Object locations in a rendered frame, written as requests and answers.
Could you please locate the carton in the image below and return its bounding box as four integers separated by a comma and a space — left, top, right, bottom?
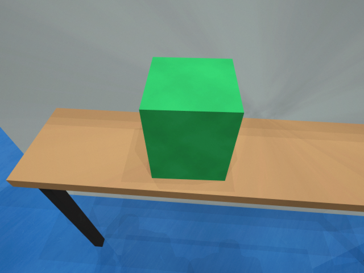
139, 57, 244, 181

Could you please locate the table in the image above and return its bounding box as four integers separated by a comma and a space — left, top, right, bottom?
6, 108, 364, 247

